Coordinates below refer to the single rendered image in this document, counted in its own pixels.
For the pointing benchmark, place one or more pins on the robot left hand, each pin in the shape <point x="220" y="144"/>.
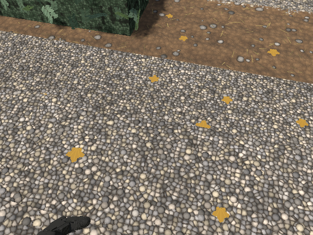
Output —
<point x="65" y="225"/>

